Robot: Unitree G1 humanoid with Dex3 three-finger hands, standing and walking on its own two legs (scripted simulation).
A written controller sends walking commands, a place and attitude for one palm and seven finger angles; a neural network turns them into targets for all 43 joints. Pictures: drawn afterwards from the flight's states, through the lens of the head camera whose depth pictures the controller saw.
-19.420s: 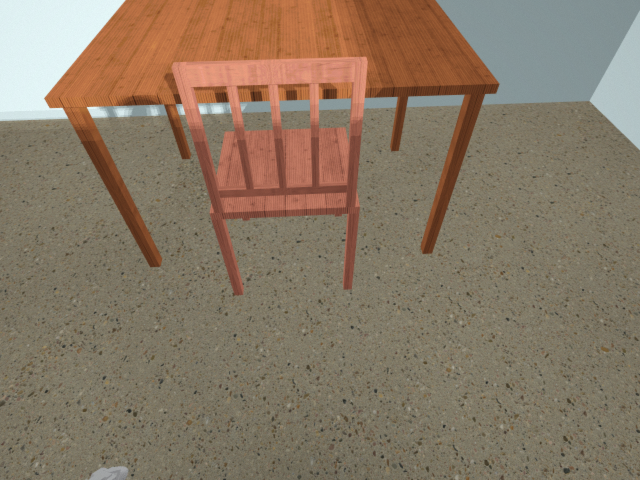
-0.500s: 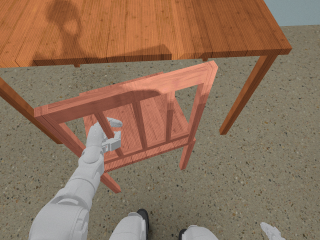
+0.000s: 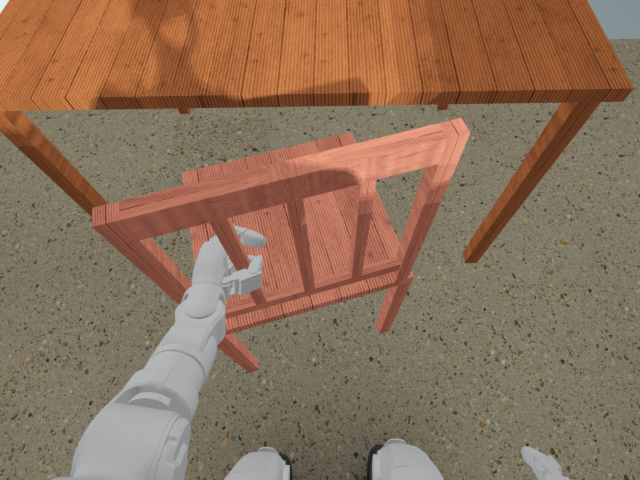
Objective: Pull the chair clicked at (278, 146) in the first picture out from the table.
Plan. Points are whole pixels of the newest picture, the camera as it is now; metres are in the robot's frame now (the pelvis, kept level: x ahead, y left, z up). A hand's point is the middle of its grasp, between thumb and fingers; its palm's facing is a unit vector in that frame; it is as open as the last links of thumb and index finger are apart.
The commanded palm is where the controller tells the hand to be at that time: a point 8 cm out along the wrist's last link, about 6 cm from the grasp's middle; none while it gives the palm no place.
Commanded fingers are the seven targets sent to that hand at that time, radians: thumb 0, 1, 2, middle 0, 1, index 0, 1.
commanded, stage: step backward, pulling the chair out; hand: left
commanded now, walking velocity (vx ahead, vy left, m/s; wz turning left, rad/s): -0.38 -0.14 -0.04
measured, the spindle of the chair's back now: (302, 249) +0.43 +0.03 -0.08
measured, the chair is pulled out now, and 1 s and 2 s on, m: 0.15 0.27 0.40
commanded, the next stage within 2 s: none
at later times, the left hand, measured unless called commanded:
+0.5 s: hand (253, 299) +0.34 +0.10 -0.06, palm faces -0.03 -0.98 -0.19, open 5.3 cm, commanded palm +0.32 +0.15 -0.06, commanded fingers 0.00 0.90 0.90 -0.50 -1.45 -0.50 -1.45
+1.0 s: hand (243, 364) +0.25 +0.10 -0.05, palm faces -0.07 -0.98 -0.18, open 5.2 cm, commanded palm +0.24 +0.16 -0.05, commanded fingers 0.00 0.90 0.90 -0.50 -1.45 -0.50 -1.45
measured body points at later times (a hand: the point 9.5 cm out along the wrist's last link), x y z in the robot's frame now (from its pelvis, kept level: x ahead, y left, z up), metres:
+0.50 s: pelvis -0.07 +0.00 +0.00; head +0.06 -0.03 +0.43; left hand +0.34 +0.15 -0.05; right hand -0.01 -0.27 -0.15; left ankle -0.07 +0.15 -0.72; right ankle +0.01 -0.12 -0.73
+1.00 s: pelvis -0.14 +0.01 +0.00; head -0.04 +0.00 +0.43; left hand +0.25 +0.16 -0.04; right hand -0.06 -0.26 -0.14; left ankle -0.13 +0.14 -0.73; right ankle -0.02 -0.12 -0.72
